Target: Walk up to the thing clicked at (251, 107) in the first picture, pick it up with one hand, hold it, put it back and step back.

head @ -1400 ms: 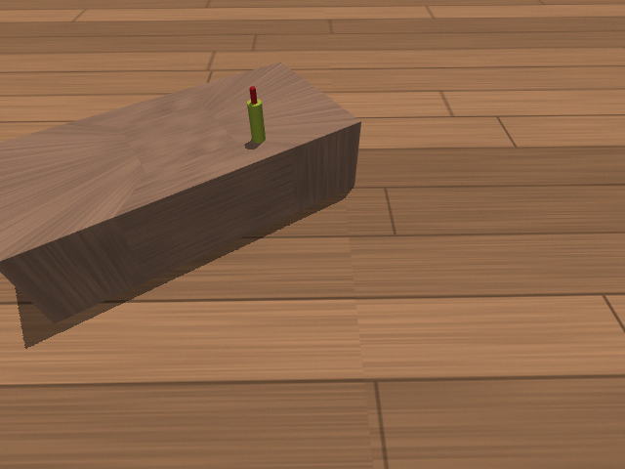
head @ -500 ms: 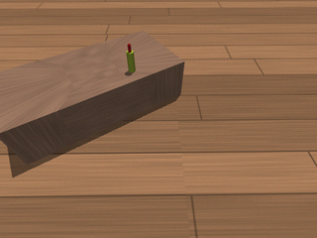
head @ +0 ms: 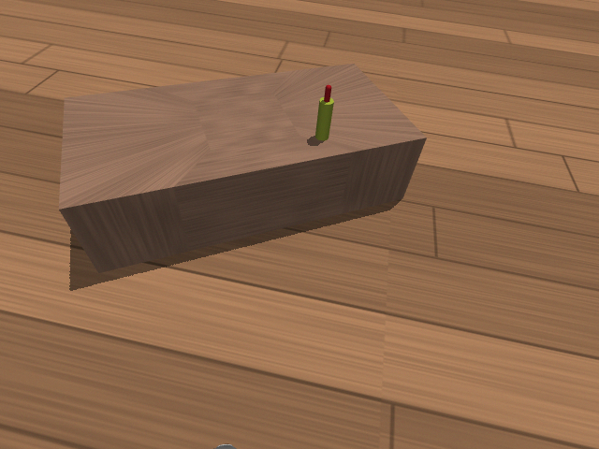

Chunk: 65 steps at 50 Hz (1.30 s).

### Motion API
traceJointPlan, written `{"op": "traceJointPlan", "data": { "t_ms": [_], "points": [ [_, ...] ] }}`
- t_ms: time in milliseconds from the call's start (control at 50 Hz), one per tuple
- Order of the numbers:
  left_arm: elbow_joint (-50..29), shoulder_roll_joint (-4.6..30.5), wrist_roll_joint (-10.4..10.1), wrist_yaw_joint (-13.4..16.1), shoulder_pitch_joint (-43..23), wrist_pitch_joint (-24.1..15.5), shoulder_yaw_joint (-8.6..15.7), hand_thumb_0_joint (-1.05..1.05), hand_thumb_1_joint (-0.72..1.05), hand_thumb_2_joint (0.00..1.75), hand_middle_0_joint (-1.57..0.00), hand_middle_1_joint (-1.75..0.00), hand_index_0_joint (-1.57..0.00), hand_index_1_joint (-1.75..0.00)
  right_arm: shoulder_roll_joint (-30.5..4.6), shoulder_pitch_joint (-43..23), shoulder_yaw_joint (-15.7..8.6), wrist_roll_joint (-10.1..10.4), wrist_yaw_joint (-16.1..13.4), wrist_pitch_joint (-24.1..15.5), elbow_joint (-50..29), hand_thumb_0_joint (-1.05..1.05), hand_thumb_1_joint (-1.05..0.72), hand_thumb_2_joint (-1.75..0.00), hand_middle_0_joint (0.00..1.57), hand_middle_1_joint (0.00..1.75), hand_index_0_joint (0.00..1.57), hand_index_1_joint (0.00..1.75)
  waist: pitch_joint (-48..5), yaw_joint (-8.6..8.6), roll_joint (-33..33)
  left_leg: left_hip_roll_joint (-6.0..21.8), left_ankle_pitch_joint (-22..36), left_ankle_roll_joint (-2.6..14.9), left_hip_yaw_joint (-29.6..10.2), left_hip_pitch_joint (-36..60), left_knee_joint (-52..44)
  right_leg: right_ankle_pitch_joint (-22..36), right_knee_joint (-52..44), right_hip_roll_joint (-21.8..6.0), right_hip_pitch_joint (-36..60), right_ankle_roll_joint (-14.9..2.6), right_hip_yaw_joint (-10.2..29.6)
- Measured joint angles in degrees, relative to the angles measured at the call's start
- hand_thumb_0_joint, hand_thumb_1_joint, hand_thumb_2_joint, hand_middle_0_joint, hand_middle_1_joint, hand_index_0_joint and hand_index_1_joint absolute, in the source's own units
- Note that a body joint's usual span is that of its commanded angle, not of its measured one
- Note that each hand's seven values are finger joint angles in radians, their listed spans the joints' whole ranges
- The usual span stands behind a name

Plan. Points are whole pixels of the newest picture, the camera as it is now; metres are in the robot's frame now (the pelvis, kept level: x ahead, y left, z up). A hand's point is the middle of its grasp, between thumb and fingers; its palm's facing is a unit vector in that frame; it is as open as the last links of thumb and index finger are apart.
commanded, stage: walk up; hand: right
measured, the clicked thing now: (325, 112) +1.31 -0.09 -0.30
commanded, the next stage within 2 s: none
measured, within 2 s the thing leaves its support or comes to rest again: neither
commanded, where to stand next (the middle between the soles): +0.83 -0.08 m, yaw +21 degrees
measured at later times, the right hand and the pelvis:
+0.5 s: hand (468, 374) +0.29 -0.28 -0.15, palm faces -0.18 +0.91 -0.37, open 7.4 cm; pelvis +0.22 -0.02 -0.01, yaw +9 degrees
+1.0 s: hand (428, 223) +0.61 -0.28 -0.12, palm faces -0.28 +0.85 -0.46, open 7.4 cm; pelvis +0.43 -0.04 -0.02, yaw +15 degrees
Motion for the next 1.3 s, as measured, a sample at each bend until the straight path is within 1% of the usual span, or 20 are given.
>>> {"op": "traceJointPlan", "data": {
  "t_ms": [40,60,100,160,300,380,480,520,600,660,740,840,900,940,980,1020,1180,1240,1280,1300],
  "points": [
    [-0.32,0.97,0.02,-0.04,1.34,0.67,0.26,0.01,0.90,0.89,-0.20,-0.30,-0.21,-0.30,-1.08,0.85,-0.69,-0.06,-0.37,-1.07,-1.25,0.00,-0.91,-0.90,0.21,0.30,0.20,0.30,-0.44,-0.09,-0.80,-1.09,2.71,0.32,1.26,1.45,-0.57,-5.76,8.46,-2.53,-1.63,-1.10,0.22],
    [-0.29,1.36,-0.08,0.07,1.62,1.14,0.43,0.01,0.90,0.90,-0.20,-0.30,-0.21,-0.30,-1.24,0.84,-0.99,-0.12,-0.97,-1.69,-1.96,0.00,-0.91,-0.90,0.21,0.30,0.20,0.30,-0.02,-0.26,-1.90,-2.31,1.97,0.43,2.09,1.11,2.33,-8.08,16.41,-3.87,-4.19,-2.33,2.51],
    [0.19,1.52,-0.63,0.19,0.97,2.38,0.01,0.01,0.91,0.90,-0.20,-0.30,-0.21,-0.30,-0.85,1.53,-0.86,0.53,-1.91,-2.56,-3.28,0.00,-0.91,-0.90,0.20,0.30,0.20,0.30,0.20,-1.82,-2.60,-4.12,-1.02,1.11,1.66,0.79,5.40,-9.25,31.92,-1.35,-10.94,-3.55,8.35],
    [-0.69,1.65,-1.69,-0.12,-0.32,2.16,-1.06,0.01,0.91,0.90,-0.20,-0.30,-0.20,-0.30,0.93,3.13,0.83,1.27,-2.62,-2.85,-3.92,0.00,-0.91,-0.89,0.20,0.30,0.20,0.30,0.60,-2.30,-3.96,-5.98,-0.97,1.75,1.24,4.53,1.35,-3.35,41.27,0.66,-19.92,-3.90,10.86],
    [-3.21,0.10,-1.53,-2.01,0.02,1.91,-1.22,0.01,0.91,0.90,-0.20,-0.30,-0.21,-0.30,3.37,8.23,3.16,1.10,-3.04,-4.47,-5.49,0.00,-0.90,-0.89,0.21,0.30,0.21,0.30,-0.55,-2.71,-3.24,-7.41,-0.72,1.59,-1.62,13.29,-8.00,5.00,27.07,-0.91,-28.73,-1.43,11.17],
    [-3.79,-0.35,-1.28,-2.71,0.24,2.22,-0.84,0.01,0.91,0.90,-0.20,-0.30,-0.21,-0.30,3.15,9.84,3.35,1.14,-3.17,-5.10,-6.33,0.00,-0.90,-0.89,0.21,0.30,0.21,0.30,-0.95,-3.01,-1.72,-6.91,-2.89,0.51,-3.54,16.44,-9.49,9.14,18.41,-1.35,-29.37,-1.51,12.03],
    [-4.57,-0.28,-1.41,-2.68,-0.06,1.31,-0.20,0.01,0.91,0.90,-0.20,-0.30,-0.21,-0.30,1.77,10.68,3.21,0.88,-3.86,-4.91,-7.03,0.00,-0.90,-0.89,0.21,0.30,0.21,0.30,-1.60,-2.65,-0.10,-5.06,-8.90,-2.26,-5.22,19.08,-6.56,10.82,9.68,-0.05,-25.26,-2.31,10.62],
    [-5.08,-1.30,-1.21,-2.09,-1.03,0.12,0.11,0.01,0.91,0.90,-0.20,-0.30,-0.21,-0.30,0.58,10.02,2.79,1.01,-4.54,-4.36,-6.84,0.00,-0.90,-0.89,0.21,0.30,0.21,0.30,-0.75,-2.37,2.89,-2.38,-11.99,-1.02,-6.68,16.70,2.31,12.28,11.10,2.07,-23.85,-1.56,8.26],
    [-7.20,-3.24,-1.92,-1.17,-0.87,-1.38,-1.02,0.01,0.91,0.90,-0.20,-0.30,-0.21,-0.30,-0.29,6.63,2.93,1.62,-5.47,-3.19,-5.28,0.01,-0.90,-0.89,0.21,0.30,0.21,0.30,0.33,-0.78,3.41,-4.52,-10.59,1.71,-5.55,4.89,26.43,8.07,11.60,1.86,-20.10,-2.15,6.24],
    [-7.59,-4.16,-2.00,-0.75,1.11,-1.36,-1.94,0.01,0.91,0.89,-0.20,-0.30,-0.21,-0.30,-1.02,4.82,2.80,1.66,-4.91,-3.64,-5.74,0.01,-0.91,-0.89,0.21,0.30,0.20,0.30,0.04,-0.02,3.78,-3.84,-6.96,1.74,-3.23,-0.78,26.31,7.88,7.40,2.55,-15.86,-2.95,4.98],
    [-7.99,-3.61,-1.62,-0.72,3.96,-1.12,-2.26,0.01,0.91,0.89,-0.20,-0.30,-0.21,-0.30,-0.76,3.10,2.47,1.37,-3.98,-3.76,-6.81,0.00,-0.91,-0.89,0.20,0.30,0.20,0.30,0.20,0.79,3.02,-2.75,-4.55,0.54,-1.64,-4.43,16.07,6.57,3.97,3.92,-11.69,-3.95,3.43],
    [-8.65,-1.64,-1.33,-0.81,6.82,-0.25,-2.11,0.01,0.90,0.89,-0.20,-0.30,-0.21,-0.30,0.48,2.41,2.45,1.35,-3.63,-3.64,-7.39,0.00,-0.91,-0.90,0.20,0.30,0.20,0.30,1.01,2.00,0.82,-2.58,0.81,0.67,0.85,-3.27,3.37,1.79,4.82,4.82,-7.66,-3.86,1.50],
    [-8.93,-0.77,-1.59,-0.63,8.81,0.56,-2.24,0.01,0.90,0.89,-0.20,-0.30,-0.21,-0.30,0.44,2.93,2.50,1.30,-3.95,-4.56,-8.45,0.00,-0.91,-0.90,0.21,0.30,0.20,0.30,0.89,2.03,-0.26,-4.15,4.62,2.12,2.12,1.39,-3.47,-4.33,11.70,4.27,-7.45,-3.61,0.94],
    [-8.23,-0.88,-1.87,-0.10,8.75,1.53,-2.10,0.01,0.91,0.90,-0.20,-0.30,-0.21,-0.30,0.59,2.49,2.37,0.64,-4.83,-5.22,-9.46,0.00,-0.90,-0.89,0.21,0.30,0.20,0.30,1.68,1.25,-1.53,-5.04,3.44,2.11,2.37,0.97,0.80,-6.35,24.48,3.44,-11.92,-3.90,3.94],
    [-7.43,-0.81,-1.95,0.17,8.08,2.62,-2.34,0.01,0.91,0.90,-0.20,-0.30,-0.21,-0.30,1.12,2.59,2.76,1.54,-5.33,-5.36,-10.27,0.00,-0.90,-0.89,0.21,0.30,0.20,0.30,1.89,0.37,-2.37,-5.06,0.90,1.96,2.19,1.83,2.55,-6.39,36.57,4.41,-17.68,-3.55,8.15],
    [-7.20,-0.45,-2.02,0.16,7.35,2.91,-2.27,0.01,0.91,0.90,-0.20,-0.30,-0.21,-0.30,1.77,3.15,3.28,1.95,-5.70,-5.38,-10.51,0.00,-0.90,-0.89,0.21,0.30,0.21,0.30,1.84,-0.23,-3.39,-4.92,0.17,1.32,2.03,4.00,1.38,-4.51,41.85,3.63,-22.52,-3.27,10.23],
    [-7.78,0.26,-1.76,-2.01,4.56,2.24,-1.11,0.01,0.91,0.90,-0.20,-0.30,-0.21,-0.30,0.11,6.22,3.57,1.20,-4.92,-5.28,-9.03,0.00,-0.90,-0.89,0.21,0.30,0.21,0.30,0.67,-1.90,-2.30,-1.90,-3.70,-0.35,-0.06,8.85,-0.13,2.71,22.96,-2.26,-28.15,-2.09,12.12],
    [-7.39,0.91,-1.59,-2.30,4.73,1.54,-0.54,0.01,0.91,0.90,-0.20,-0.30,-0.21,-0.30,-1.24,7.05,2.98,0.91,-4.75,-4.42,-7.95,0.00,-0.90,-0.89,0.21,0.30,0.21,0.30,-0.71,-2.39,-0.60,0.18,-7.86,-0.28,-1.47,8.91,3.37,5.35,16.21,-1.63,-24.76,-2.10,10.57],
    [-7.32,0.83,-1.15,-1.83,4.75,0.50,0.00,0.01,0.91,0.90,-0.20,-0.30,-0.21,-0.30,-2.26,7.27,2.38,0.75,-5.25,-3.48,-6.76,0.00,-0.90,-0.89,0.21,0.30,0.21,0.30,-1.15,-2.23,1.98,1.65,-13.21,1.64,-4.37,6.63,11.32,6.12,18.48,0.31,-24.27,-0.15,8.54],
    [-7.43,0.72,-1.09,-1.45,4.78,0.04,-0.06,0.01,0.91,0.90,-0.20,-0.30,-0.21,-0.30,-2.30,6.95,2.14,0.80,-5.70,-2.80,-5.69,0.00,-0.90,-0.89,0.21,0.30,0.21,0.30,-1.35,-1.87,2.37,0.42,-14.83,1.81,-5.57,4.48,17.33,4.67,19.92,0.49,-24.25,0.07,7.94]
  ]
}}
